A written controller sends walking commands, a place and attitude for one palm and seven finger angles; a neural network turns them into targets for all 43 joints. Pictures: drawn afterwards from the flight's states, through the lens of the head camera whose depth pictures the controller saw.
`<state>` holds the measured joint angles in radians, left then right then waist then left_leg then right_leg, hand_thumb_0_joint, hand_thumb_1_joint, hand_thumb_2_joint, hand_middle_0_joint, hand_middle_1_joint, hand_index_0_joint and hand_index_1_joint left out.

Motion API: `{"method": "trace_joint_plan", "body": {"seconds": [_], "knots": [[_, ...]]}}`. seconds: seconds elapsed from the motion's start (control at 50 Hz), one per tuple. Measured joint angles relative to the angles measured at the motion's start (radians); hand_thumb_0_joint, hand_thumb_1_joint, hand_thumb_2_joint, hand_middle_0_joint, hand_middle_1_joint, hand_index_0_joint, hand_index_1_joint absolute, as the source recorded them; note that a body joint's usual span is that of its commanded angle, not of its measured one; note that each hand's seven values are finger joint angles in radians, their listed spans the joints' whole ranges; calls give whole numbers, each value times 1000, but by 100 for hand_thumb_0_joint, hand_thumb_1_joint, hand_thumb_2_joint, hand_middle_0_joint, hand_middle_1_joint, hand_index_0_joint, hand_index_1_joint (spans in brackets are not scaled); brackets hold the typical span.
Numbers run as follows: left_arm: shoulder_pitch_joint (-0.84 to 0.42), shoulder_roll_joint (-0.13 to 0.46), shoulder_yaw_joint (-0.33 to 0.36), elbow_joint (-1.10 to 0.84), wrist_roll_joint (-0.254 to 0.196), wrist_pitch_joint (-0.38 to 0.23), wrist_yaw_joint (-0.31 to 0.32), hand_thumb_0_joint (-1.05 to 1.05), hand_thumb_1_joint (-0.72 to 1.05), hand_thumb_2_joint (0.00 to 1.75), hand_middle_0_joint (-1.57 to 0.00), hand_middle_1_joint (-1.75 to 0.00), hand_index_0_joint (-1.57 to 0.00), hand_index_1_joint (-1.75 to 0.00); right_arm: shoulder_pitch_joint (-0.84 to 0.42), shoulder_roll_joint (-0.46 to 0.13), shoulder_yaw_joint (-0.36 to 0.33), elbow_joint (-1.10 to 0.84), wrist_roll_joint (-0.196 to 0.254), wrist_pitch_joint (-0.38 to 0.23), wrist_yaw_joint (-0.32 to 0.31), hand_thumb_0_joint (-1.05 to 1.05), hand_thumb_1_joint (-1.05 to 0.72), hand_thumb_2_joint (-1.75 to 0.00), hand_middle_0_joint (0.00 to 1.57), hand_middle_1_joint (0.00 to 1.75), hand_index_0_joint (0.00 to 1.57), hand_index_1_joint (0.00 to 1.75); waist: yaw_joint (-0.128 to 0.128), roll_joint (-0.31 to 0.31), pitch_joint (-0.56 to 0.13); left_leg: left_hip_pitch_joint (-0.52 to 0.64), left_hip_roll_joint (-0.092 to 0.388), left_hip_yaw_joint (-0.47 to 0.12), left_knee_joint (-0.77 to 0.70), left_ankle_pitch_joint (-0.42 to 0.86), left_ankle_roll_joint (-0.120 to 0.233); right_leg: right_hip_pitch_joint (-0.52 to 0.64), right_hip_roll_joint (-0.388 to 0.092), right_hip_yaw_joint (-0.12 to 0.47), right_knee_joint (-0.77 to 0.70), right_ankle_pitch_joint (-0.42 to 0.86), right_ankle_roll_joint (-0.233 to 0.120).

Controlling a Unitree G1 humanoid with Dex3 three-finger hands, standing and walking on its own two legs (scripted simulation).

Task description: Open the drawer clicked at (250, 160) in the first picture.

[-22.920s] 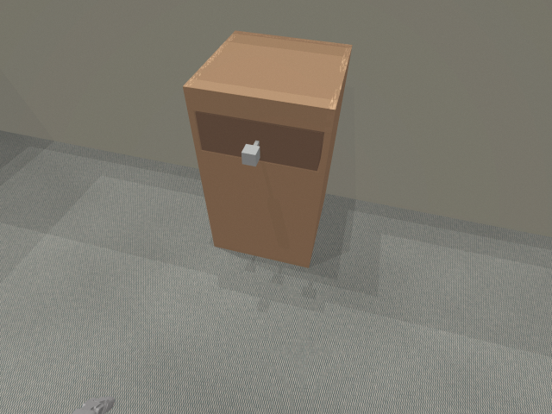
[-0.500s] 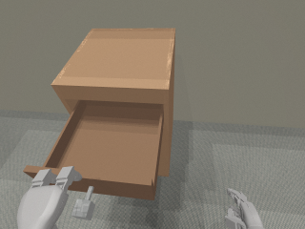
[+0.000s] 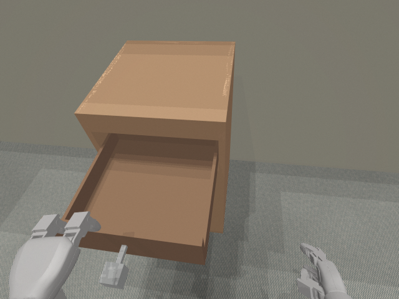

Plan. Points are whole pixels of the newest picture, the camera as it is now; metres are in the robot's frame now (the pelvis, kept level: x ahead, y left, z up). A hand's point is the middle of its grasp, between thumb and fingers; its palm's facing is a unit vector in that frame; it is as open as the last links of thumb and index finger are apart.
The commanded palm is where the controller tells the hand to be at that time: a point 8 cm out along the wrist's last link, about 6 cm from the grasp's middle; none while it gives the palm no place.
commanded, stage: draw the hand back to the body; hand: left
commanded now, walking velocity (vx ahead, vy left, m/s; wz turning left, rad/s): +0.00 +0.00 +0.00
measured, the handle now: (118, 265) +0.20 +0.24 -0.12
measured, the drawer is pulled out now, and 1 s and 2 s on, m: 0.30 0.30 0.30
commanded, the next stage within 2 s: step back with the hand held close in 1.68 s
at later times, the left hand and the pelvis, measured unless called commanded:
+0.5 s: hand (54, 253) +0.16 +0.26 +0.08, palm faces +0.04 -0.11 -0.99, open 13.8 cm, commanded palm +0.14 +0.26 +0.13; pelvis +0.01 +0.02 +0.01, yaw +0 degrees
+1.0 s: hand (55, 220) +0.19 +0.23 +0.16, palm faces +0.40 -0.83 -0.39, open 12.7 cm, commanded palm +0.13 +0.28 +0.18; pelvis +0.02 +0.00 +0.03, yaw +4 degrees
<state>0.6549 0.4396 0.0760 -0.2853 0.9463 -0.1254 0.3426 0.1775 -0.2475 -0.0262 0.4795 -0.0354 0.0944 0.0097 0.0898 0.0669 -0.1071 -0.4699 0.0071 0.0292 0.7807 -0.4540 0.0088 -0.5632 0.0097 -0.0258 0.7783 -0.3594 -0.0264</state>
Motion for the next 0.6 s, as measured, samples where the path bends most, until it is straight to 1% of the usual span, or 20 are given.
{"method": "trace_joint_plan", "body": {"seconds": [0.06,0.16,0.26,0.34,0.42,0.48,0.54,0.6], "knots": [[-6,-8,2,4,-6,6,-4,0,-49,30,-32,-120,-32,-120,-3,3,1,-3,0,-1,3,2,-91,-90,20,30,20,30,1,0,1,-3,-1,1,0,1,3,-2,-1,1,-3,3,3],[-1,-22,-21,-18,-5,14,-17,0,-49,30,-32,-120,-32,-120,3,6,5,-7,-3,0,6,2,-91,-90,20,30,20,30,5,2,-7,-2,-4,7,-2,-1,9,-1,-3,8,-8,5,9],[16,-2,-23,-67,7,11,-7,0,-49,30,-32,-120,-32,-120,11,10,10,-9,-3,6,9,2,-91,-90,20,30,20,30,8,5,-13,12,-6,15,-7,-4,13,11,-4,15,-13,4,15],[14,15,2,-85,-5,32,-8,0,-49,30,-32,-120,-32,-120,9,12,12,-8,9,12,10,2,-91,-90,20,30,20,30,7,12,-6,28,-8,15,-14,-3,16,28,-6,16,-22,6,18],[4,14,10,-93,-36,73,-40,0,-49,30,-32,-120,-32,-120,12,10,14,-6,19,12,7,2,-91,-90,20,30,20,30,7,21,-2,50,-11,12,-35,6,19,53,-9,14,-45,14,22],[3,12,-1,-107,-54,90,-75,0,-49,30,-32,-120,-32,-120,18,6,18,-8,22,10,1,2,-91,-90,20,30,20,30,10,23,-1,70,-13,11,-57,14,21,75,-10,13,-68,22,25],[11,20,-12,-128,-57,89,-100,0,-49,30,-32,-120,-32,-120,22,1,25,-12,23,8,-4,2,-91,-90,20,30,20,30,14,22,0,92,-13,12,-79,22,22,97,-9,14,-90,30,26],[15,40,-8,-147,-53,75,-112,0,-49,30,-32,-120,-32,-120,22,-3,29,-19,24,10,-7,2,-91,-90,20,30,20,30,19,19,9,111,-12,10,-95,27,21,117,-8,13,-108,36,26]]}}
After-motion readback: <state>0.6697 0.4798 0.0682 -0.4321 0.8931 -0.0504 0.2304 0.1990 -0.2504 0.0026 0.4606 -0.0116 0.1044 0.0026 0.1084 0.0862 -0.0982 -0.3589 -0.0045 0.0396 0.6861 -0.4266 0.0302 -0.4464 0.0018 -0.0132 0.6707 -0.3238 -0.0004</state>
